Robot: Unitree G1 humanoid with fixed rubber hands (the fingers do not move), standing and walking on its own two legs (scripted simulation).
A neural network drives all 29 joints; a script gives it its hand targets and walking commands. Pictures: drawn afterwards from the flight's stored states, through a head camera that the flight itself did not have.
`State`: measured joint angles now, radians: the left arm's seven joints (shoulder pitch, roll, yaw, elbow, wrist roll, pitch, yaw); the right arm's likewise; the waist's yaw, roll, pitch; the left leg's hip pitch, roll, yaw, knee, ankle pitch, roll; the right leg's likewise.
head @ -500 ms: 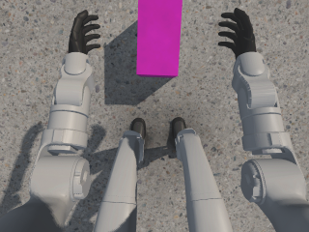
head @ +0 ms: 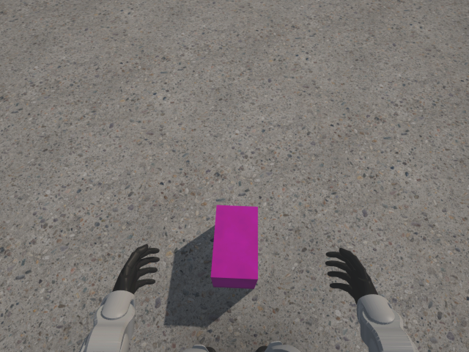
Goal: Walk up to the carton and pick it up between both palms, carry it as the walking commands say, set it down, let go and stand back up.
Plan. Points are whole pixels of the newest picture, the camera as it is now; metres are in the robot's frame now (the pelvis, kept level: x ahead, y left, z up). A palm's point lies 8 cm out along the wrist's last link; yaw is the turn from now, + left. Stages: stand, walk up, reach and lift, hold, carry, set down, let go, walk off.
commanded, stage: let go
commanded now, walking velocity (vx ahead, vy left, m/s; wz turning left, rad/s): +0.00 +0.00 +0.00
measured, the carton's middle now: (235, 247) +0.49 -0.01 -0.67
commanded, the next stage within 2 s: stand in 0.64 s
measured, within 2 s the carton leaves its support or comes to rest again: neither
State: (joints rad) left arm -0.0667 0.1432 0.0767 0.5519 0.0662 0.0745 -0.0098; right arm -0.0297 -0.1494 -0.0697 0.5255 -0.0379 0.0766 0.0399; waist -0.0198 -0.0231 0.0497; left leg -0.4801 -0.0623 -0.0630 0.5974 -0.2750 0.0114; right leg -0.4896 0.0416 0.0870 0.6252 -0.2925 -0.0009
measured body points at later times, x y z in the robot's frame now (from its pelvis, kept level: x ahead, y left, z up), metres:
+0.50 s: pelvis +0.04 +0.00 +0.01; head +0.04 +0.01 +0.46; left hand +0.21 +0.23 -0.07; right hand +0.22 -0.22 -0.06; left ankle +0.01 +0.11 -0.73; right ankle +0.01 -0.11 -0.73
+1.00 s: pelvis +0.05 +0.01 +0.01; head -0.04 +0.01 +0.45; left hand +0.15 +0.31 -0.08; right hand +0.17 -0.28 -0.07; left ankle +0.01 +0.11 -0.73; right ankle +0.01 -0.11 -0.73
